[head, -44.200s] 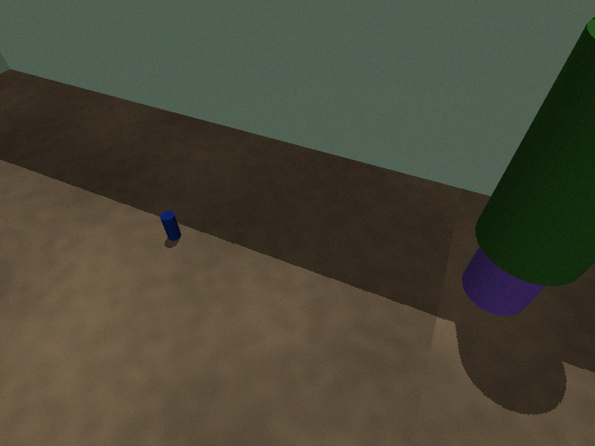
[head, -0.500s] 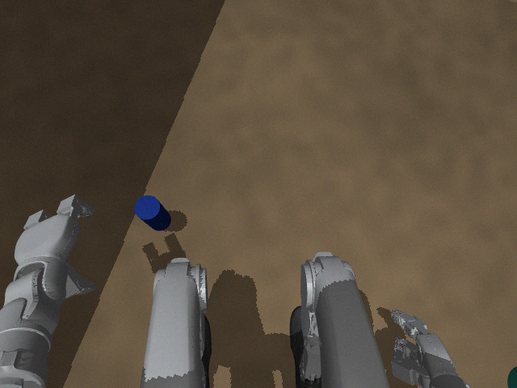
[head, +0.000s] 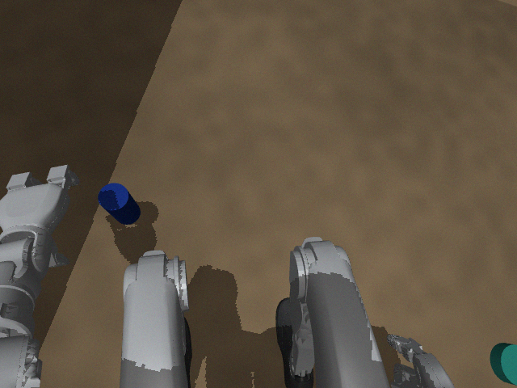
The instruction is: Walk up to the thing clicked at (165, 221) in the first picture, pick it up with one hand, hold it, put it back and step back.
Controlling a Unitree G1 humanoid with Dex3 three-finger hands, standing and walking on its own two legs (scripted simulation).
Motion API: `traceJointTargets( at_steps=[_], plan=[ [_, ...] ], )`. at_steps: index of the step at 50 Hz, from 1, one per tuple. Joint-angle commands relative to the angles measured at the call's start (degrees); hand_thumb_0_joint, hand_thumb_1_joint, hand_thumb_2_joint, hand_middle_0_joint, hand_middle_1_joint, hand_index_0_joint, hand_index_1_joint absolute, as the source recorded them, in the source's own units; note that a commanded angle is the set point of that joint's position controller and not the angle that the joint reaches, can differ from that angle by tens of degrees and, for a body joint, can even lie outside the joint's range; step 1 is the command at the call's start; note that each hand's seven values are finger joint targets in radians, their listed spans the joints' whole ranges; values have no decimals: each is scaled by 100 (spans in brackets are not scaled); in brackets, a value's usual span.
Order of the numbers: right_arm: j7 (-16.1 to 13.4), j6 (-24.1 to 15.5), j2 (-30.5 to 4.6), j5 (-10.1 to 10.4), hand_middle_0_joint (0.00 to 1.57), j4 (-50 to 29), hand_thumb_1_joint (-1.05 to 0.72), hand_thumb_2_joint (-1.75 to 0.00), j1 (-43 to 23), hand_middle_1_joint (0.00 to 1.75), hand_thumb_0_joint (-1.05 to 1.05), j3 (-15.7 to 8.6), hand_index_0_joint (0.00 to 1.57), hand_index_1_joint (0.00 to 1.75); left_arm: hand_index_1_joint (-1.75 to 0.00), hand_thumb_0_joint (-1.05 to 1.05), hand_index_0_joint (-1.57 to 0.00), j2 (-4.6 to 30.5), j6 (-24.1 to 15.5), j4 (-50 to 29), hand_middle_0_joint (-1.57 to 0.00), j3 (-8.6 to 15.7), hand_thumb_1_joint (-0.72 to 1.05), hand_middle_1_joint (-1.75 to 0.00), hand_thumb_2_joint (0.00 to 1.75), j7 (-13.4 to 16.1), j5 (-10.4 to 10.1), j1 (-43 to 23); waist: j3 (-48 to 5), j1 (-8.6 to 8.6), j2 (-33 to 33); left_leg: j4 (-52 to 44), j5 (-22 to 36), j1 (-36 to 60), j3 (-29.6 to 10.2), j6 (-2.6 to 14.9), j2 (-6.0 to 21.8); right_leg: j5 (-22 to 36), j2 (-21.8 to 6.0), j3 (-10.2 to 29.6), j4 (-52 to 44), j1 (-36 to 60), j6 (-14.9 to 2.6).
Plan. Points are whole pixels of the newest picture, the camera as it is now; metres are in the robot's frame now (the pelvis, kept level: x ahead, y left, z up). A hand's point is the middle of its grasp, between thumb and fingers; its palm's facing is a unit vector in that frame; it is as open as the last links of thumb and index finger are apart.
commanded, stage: rise first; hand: left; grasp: from above
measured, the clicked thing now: (121, 205) +0.46 +0.25 -0.32
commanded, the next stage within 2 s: approach in 0.94 s
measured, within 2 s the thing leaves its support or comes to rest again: neither
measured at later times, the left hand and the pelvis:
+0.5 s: hand (69, 218) +0.40 +0.30 -0.19, palm faces -0.44 -0.06 -0.90, open 14.0 cm; pelvis +0.00 +0.00 -0.03, yaw -1 degrees
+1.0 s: hand (78, 216) +0.41 +0.29 -0.21, palm faces -0.44 -0.07 -0.90, open 13.9 cm; pelvis +0.01 +0.00 -0.04, yaw -1 degrees
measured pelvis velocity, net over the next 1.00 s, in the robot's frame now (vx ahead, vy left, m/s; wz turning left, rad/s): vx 0.01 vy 0.00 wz -0.01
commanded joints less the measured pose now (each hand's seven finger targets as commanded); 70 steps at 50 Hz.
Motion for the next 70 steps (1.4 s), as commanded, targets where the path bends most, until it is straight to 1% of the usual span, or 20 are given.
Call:
traceJointTargets(
  at_steps=[1,9,22,27,32,34,36,41,46,49,50,51,52,56,58,60,63,68,69,70],
  plan=[
    [-23,-93,-1247,-23,20,-208,-90,-90,827,30,0,-424,20,30,-95,0,-10,1434,-43,-632,-10,255,-51,-94,99,327,105,-1543,-3418,-15,1141,-1557,557,2874,375,163,-124,643,179,-504,-1166,1224,-449],
    [38,-106,-1238,-118,20,-172,-90,-90,809,30,0,-368,20,30,-96,0,-10,1509,-75,-312,-10,191,-51,-96,98,477,355,-1797,-3317,-73,1085,-1383,292,2550,408,201,-137,414,200,-532,-1058,1087,-446],
    [94,-86,-1262,-178,20,-86,-90,-90,933,30,0,-365,20,30,-99,0,-9,1529,-125,-211,-9,250,-52,-100,99,734,610,-1939,-3595,-117,1239,-1155,790,2638,384,169,-141,844,204,-572,-735,996,-440],
    [112,-97,-1210,-215,20,-85,-91,-90,923,30,0,-343,20,30,-100,0,-10,1472,-111,51,-9,210,-51,-101,97,809,588,-1994,-3288,-175,1118,-1044,531,2229,485,217,-156,664,215,-532,-804,969,-440],
    [140,-116,-1217,-227,20,-61,-91,-90,965,30,0,-346,20,30,-100,0,-10,1528,-89,-111,-10,235,-52,-100,98,820,574,-1987,-3590,-141,1147,-963,793,2432,528,216,-155,914,222,-519,-788,1175,-448],
    [141,-115,-1238,-247,20,-44,-91,-90,998,30,0,-343,20,30,-100,0,-11,1531,-100,-39,-10,249,-50,-100,97,828,566,-2129,-3549,-257,1026,-846,807,2230,567,249,-157,968,223,-490,-818,1245,-415],
    [149,-120,-1200,-255,20,-41,-91,-90,974,30,0,-327,20,30,-99,0,-12,1568,-106,62,-11,258,-50,-100,96,838,569,-1986,-3461,-176,1047,-859,729,2163,574,245,-169,870,230,-484,-812,1228,-436],
    [145,-125,-1268,-255,20,-30,-91,-90,966,30,0,-320,20,30,-99,0,-10,1525,-136,189,-10,238,-52,-99,98,873,595,-2207,-3426,-256,1073,-932,490,2203,472,221,-162,625,231,-554,-744,943,-451],
    [165,-136,-1241,-269,20,-3,-91,-90,931,30,0,-284,20,30,-101,0,-9,1497,-137,146,-9,188,-53,-101,99,925,629,-2190,-3524,-215,1270,-852,735,2266,534,213,-172,864,234,-533,-679,1023,-446],
    [175,-152,-1273,-281,20,23,-91,-90,946,30,0,-289,20,30,-101,0,-9,1422,-135,386,-9,157,-52,-102,99,952,628,-2287,-3345,-348,1099,-825,625,2119,473,217,-167,774,223,-570,-629,862,-439],
    [173,-144,-1266,-274,20,30,-91,-90,939,30,0,-281,20,30,-100,0,-10,1524,-139,358,-10,191,-53,-100,99,958,666,-2305,-3368,-263,1162,-846,607,2146,477,215,-171,742,226,-562,-633,840,-451],
    [180,-155,-1275,-283,20,17,-91,-90,965,30,0,-289,20,30,-100,0,-10,1556,-151,388,-10,215,-52,-100,99,974,667,-2319,-3335,-302,1209,-822,587,2133,496,221,-174,724,217,-558,-633,853,-442],
    [192,-169,-1272,-299,20,20,-91,-91,988,30,0,-278,20,30,-98,0,-6,1425,-144,469,-11,186,-60,-93,107,977,666,-2224,-3354,-310,1199,-865,630,2204,469,205,-176,750,209,-580,-595,856,-436],
    [186,-186,-1285,-301,20,78,-91,-90,1065,30,0,-301,20,30,-104,0,-6,1327,-101,190,-7,6,-58,-103,103,1045,648,-2830,-3635,-462,1334,-777,739,2359,483,196,-152,910,223,-565,-605,851,-446],
    [180,-200,-1260,-317,20,125,-91,-90,1095,30,0,-263,20,30,-105,0,-6,1086,-48,435,-7,-198,-57,-104,102,1083,634,-3042,-3480,-591,1243,-734,653,2217,492,204,-152,855,248,-571,-660,774,-453],
    [164,-224,-1274,-350,20,199,-91,-90,1218,30,0,-225,20,30,-105,0,-7,1007,-23,507,-7,-315,-56,-105,101,1125,656,-3683,-3329,-823,1294,-702,579,2115,479,217,-147,784,235,-582,-677,662,-432],
    [151,-265,-1326,-390,20,282,-91,-90,1257,30,0,-179,20,30,-105,0,-6,827,110,895,-7,-499,-57,-105,102,1173,722,-4054,-3463,-939,1488,-706,660,2444,386,168,-110,876,228,-656,-542,475,-448],
    [197,-245,-1383,-470,20,244,-91,-90,1323,30,0,-26,20,30,-106,0,-7,1096,486,1454,-7,-336,-56,-106,101,1265,823,-4288,-3561,-964,1691,-703,872,2413,471,163,-136,1128,218,-662,-496,714,-453],
    [200,-217,-1386,-454,20,215,-91,-90,1285,30,0,-10,20,30,-106,0,-7,1315,563,1371,-7,-199,-56,-106,102,1276,793,-4252,-3796,-787,1764,-732,961,2425,505,163,-149,1206,226,-633,-485,831,-484],
    [220,-199,-1374,-454,20,176,-91,-90,1273,30,0,15,20,30,-105,0,-7,1420,670,1520,-7,-105,-58,-105,102,1279,803,-4092,-3829,-733,1848,-732,1041,2399,555,163,-164,1290,217,-603,-468,946,-494]
  ],
)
